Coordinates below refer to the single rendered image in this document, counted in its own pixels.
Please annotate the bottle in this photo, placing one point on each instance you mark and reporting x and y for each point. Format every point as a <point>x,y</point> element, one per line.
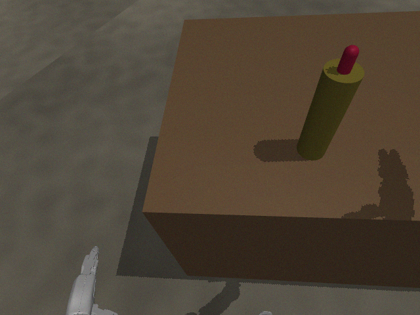
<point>338,83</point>

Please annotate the left robot hand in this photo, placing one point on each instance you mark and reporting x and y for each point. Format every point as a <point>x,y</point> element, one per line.
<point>82,296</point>

